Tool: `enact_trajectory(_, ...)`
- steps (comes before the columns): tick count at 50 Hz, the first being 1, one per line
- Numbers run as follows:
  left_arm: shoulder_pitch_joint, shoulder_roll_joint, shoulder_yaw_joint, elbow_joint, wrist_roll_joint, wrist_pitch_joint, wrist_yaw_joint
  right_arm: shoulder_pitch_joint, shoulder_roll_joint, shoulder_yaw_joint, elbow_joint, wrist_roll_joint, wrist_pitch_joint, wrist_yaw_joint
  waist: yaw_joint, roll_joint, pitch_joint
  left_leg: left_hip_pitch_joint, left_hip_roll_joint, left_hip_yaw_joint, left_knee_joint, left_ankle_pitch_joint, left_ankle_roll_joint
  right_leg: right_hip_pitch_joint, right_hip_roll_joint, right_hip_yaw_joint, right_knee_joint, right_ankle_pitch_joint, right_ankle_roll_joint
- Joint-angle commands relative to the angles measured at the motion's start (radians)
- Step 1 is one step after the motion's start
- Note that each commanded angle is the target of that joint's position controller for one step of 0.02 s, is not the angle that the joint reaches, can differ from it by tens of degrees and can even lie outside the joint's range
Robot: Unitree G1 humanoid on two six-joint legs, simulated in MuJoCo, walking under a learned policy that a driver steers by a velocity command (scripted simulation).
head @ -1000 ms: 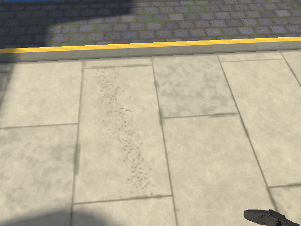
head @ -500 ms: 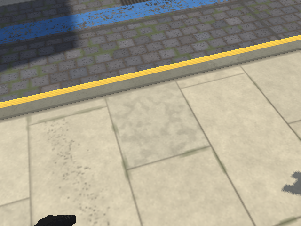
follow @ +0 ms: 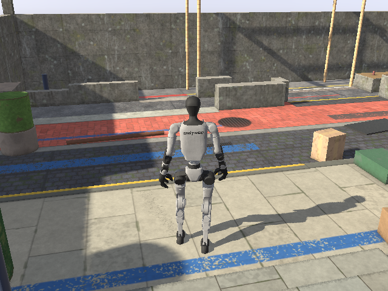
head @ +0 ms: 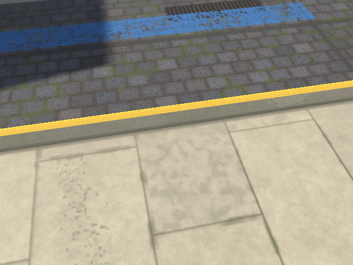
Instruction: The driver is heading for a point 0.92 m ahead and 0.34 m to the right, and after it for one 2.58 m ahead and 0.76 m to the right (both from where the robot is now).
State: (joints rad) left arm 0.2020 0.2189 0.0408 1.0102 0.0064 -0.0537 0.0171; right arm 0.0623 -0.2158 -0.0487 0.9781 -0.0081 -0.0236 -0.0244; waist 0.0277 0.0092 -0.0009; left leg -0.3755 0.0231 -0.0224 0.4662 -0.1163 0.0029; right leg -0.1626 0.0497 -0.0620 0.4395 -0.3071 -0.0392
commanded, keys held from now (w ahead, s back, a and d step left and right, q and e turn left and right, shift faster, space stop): no key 0.50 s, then w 0.28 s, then w+e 0.22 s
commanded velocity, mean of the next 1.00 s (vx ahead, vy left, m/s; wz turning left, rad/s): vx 0.16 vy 0.00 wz -0.05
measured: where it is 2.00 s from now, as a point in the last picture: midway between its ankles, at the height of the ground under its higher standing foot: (215, 225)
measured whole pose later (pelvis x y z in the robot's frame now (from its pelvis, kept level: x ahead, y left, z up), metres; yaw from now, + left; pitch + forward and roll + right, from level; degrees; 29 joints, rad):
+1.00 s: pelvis +0.13 +0.07 +0.01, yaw -4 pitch +0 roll +1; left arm 0.23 0.24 0.08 1.02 -0.05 -0.07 0.01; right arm 0.32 -0.19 -0.04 1.11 -0.01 -0.10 0.01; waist -0.03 -0.03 0.01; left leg -0.06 -0.03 0.14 0.32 -0.26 0.06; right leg -0.58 -0.07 0.07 1.14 -0.21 -0.08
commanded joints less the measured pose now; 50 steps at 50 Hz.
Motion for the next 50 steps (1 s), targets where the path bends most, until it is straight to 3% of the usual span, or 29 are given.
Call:
enact_trajectory(1, 0.107, 0.081, 0.012, 0.008, -0.003, 0.016, 0.01, 0.005, -0.091, -0.02, -0.017, 0.014, 0.015, 0.0, 0.008, 0.088, -0.09, 0.279, 0.099, -0.111, -0.005, 0.299, 0.146, -0.135, -0.066, 0.045, -0.036, 0.065, 0.016)
enact_trajectory(3, 0.068, 0.098, 0.016, 0.006, -0.003, 0.039, 0.016, -0.023, -0.098, -0.02, -0.019, 0.009, 0.015, 0.003, 0.0, 0.056, -0.061, 0.236, 0.076, -0.095, -0.008, 0.262, 0.122, -0.113, -0.069, 0.046, -0.036, 0.093, 0.013)
enact_trajectory(5, 0.07, 0.092, 0.015, 0.014, 0.0, 0.048, 0.017, -0.02, -0.108, -0.022, -0.004, 0.009, 0.01, 0.003, 0.002, 0.051, -0.071, 0.238, 0.066, -0.086, 0.002, 0.303, 0.117, -0.076, -0.079, 0.052, -0.032, 0.134, 0.013)
enact_trajectory(11, 0.063, 0.082, 0.015, 0.046, -0.004, 0.052, 0.017, -0.025, -0.111, -0.021, 0.024, 0.012, 0.016, -0.003, -0.005, 0.011, -0.077, 0.264, 0.055, -0.075, 0.024, 0.351, 0.122, -0.043, -0.086, 0.05, -0.019, 0.181, 0.021)
enact_trajectory(25, 0.097, 0.061, 0.006, 0.096, 0.0, 0.052, 0.027, -0.044, -0.101, -0.02, 0.047, 0.013, 0.037, -0.013, -0.011, -0.002, 0.009, 0.218, 0.027, -0.065, -0.031, 0.06, 0.097, -0.088, -0.091, 0.043, -0.049, 0.026, 0.021)
enact_trajectory(26, 0.122, 0.051, 0.004, 0.108, 0.0, 0.052, 0.027, -0.023, -0.091, -0.018, 0.059, 0.012, 0.039, -0.013, -0.01, -0.001, -0.004, 0.222, 0.017, -0.057, -0.041, -0.069, 0.093, -0.086, -0.088, 0.039, -0.06, -0.067, 0.016)
enact_trajectory(28, 0.121, 0.076, 0.012, 0.099, -0.01, 0.051, 0.032, -0.007, -0.114, -0.028, 0.063, 0.022, 0.04, -0.014, -0.016, -0.024, 0.044, 0.157, -0.017, -0.03, -0.027, -0.402, 0.09, -0.127, -0.094, 0.057, -0.064, -0.279, -0.021)
enact_trajectory(30, 0.15, 0.091, 0.016, 0.088, -0.016, 0.036, 0.035, -0.039, -0.116, -0.03, 0.045, 0.022, 0.023, -0.011, 0.005, -0.033, 0.107, 0.053, -0.031, -0.02, 0.003, -0.513, 0.086, -0.142, -0.138, 0.126, -0.103, -0.415, -0.068)
enact_trajectory(32, 0.225, 0.14, 0.032, 0.104, -0.025, 0.012, 0.033, -0.094, -0.08, -0.025, 0.016, 0.03, -0.011, 0.004, 0.035, -0.13, 0.15, -0.079, -0.064, 0.059, 0.157, -0.354, 0.056, -0.052, -0.276, 0.319, -0.226, -0.482, -0.144)
enact_trajectory(33, 0.2, 0.17, 0.044, 0.099, -0.028, 0.0, 0.034, -0.113, -0.074, -0.025, 0.005, 0.035, -0.026, 0.013, 0.028, -0.187, 0.187, -0.145, -0.043, 0.076, 0.261, -0.252, 0.056, -0.024, -0.369, 0.421, -0.278, -0.453, -0.183)
enact_trajectory(34, 0.184, 0.166, 0.046, 0.092, -0.025, -0.011, 0.032, -0.106, -0.08, -0.026, 0.0, 0.036, -0.038, 0.02, 0.019, -0.182, 0.201, -0.184, -0.009, 0.055, 0.305, -0.251, 0.065, -0.008, -0.406, 0.448, -0.274, -0.379, -0.197)
enact_trajectory(35, 0.178, 0.146, 0.043, 0.086, -0.026, -0.021, 0.027, -0.096, -0.083, -0.028, 0.0, 0.039, -0.047, 0.026, 0.009, -0.16, 0.202, -0.208, 0.007, 0.05, 0.307, -0.278, 0.073, 0.028, -0.402, 0.426, -0.253, -0.281, -0.189)
enact_trajectory(37, 0.158, 0.136, 0.041, 0.075, -0.036, -0.026, 0.013, -0.049, -0.067, -0.027, 0.012, 0.048, -0.06, 0.034, -0.023, -0.137, 0.187, -0.099, -0.002, 0.089, 0.163, -0.277, 0.083, 0.019, -0.345, 0.316, -0.192, -0.146, -0.144)
enact_trajectory(38, 0.136, 0.139, 0.041, 0.065, -0.038, -0.024, 0.007, 0.021, -0.068, -0.033, 0.04, 0.048, -0.061, 0.036, -0.056, -0.133, 0.162, 0.068, -0.038, 0.126, 0.081, -0.225, 0.083, -0.057, -0.294, 0.246, -0.144, -0.076, -0.117)
enact_trajectory(39, 0.123, 0.145, 0.041, 0.056, -0.032, -0.024, 0.003, 0.128, -0.094, -0.05, 0.08, 0.045, -0.059, 0.037, -0.099, -0.126, 0.107, 0.254, -0.078, 0.138, 0.069, -0.167, 0.084, -0.134, -0.245, 0.193, -0.055, 0.095, -0.096)
enact_trajectory(40, 0.083, 0.128, 0.034, 0.036, -0.032, -0.028, -0.001, 0.276, -0.159, -0.076, 0.114, 0.043, -0.059, 0.033, -0.168, -0.029, 0.046, 0.436, 0.013, -0.02, -0.004, -0.182, 0.127, -0.252, -0.175, 0.114, 0.183, 0.262, -0.053)
enact_trajectory(41, 0.09, 0.052, 0.015, -0.005, -0.033, -0.041, 0.002, 0.407, -0.26, -0.098, 0.13, 0.038, -0.06, 0.033, -0.191, 0.245, -0.045, 0.621, 0.258, -0.453, -0.191, -0.309, 0.256, -0.485, -0.038, -0.005, 0.568, 0.089, 0.021)
enact_trajectory(42, 0.055, 0.066, 0.022, -0.019, -0.045, -0.051, 0.004, 0.421, -0.194, -0.068, 0.142, 0.021, -0.074, 0.042, -0.18, 0.212, -0.073, 0.591, 0.38, -0.682, -0.287, -0.314, 0.31, -0.565, -0.015, 0.152, 0.805, -0.233, 0.008)
enact_trajectory(43, 0.05, 0.087, 0.032, -0.026, -0.072, -0.055, -0.001, 0.33, -0.136, -0.042, 0.12, 0.017, -0.085, 0.04, -0.126, 0.128, 0.011, 0.515, 0.385, -0.574, -0.277, -0.335, 0.279, -0.631, -0.069, 0.221, 0.887, -0.184, -0.031)
enact_trajectory(44, 0.055, 0.088, 0.034, -0.019, -0.075, -0.054, -0.004, 0.25, -0.095, -0.026, 0.094, 0.017, -0.092, 0.042, -0.09, 0.082, 0.048, 0.445, 0.334, -0.423, -0.288, -0.325, 0.228, -0.62, -0.116, 0.218, 0.87, -0.078, -0.057)
enact_trajectory(45, 0.055, 0.078, 0.039, -0.014, -0.069, -0.051, -0.001, 0.203, -0.084, -0.018, 0.081, 0.016, -0.096, 0.044, -0.064, 0.059, 0.082, 0.392, 0.294, -0.31, -0.307, -0.255, 0.187, -0.613, -0.142, 0.214, 0.809, 0.007, -0.066)
enact_trajectory(46, 0.054, 0.087, 0.049, -0.011, -0.061, -0.042, 0.001, 0.184, -0.064, -0.007, 0.079, 0.011, -0.097, 0.043, -0.047, 0.069, 0.087, 0.353, 0.249, -0.198, -0.312, -0.145, 0.145, -0.571, -0.165, 0.204, 0.751, 0.062, -0.069)
enact_trajectory(47, 0.07, 0.08, 0.053, -0.005, -0.059, -0.032, -0.004, 0.195, -0.055, -0.002, 0.083, 0.002, -0.093, 0.04, -0.037, 0.083, 0.077, 0.332, 0.219, -0.119, -0.314, -0.069, 0.125, -0.535, -0.169, 0.19, 0.723, 0.094, -0.065)
enact_trajectory(50, 0.022, 0.046, 0.052, -0.028, -0.048, -0.01, -0.016, 0.256, -0.1, -0.005, 0.101, -0.012, -0.09, 0.019, -0.039, 0.039, 0.086, 0.323, 0.218, -0.025, -0.338, 0.077, 0.141, -0.586, -0.17, 0.17, 0.679, 0.174, -0.032)
Velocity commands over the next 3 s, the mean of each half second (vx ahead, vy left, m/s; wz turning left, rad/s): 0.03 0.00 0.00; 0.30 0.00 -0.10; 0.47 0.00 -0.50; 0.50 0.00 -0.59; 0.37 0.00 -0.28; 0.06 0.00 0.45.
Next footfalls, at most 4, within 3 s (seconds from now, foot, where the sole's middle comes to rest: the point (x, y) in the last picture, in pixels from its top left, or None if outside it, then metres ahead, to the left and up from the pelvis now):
1.32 right None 0.45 -0.12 -0.77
1.82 left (201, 195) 0.79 -0.06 -0.77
2.32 right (293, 195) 0.81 -0.45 -0.77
2.82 left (244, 163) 0.97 -0.26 -0.77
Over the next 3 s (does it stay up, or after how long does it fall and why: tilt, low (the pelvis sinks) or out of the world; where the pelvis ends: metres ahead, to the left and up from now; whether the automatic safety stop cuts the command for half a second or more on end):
stays up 0.87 -0.31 0.00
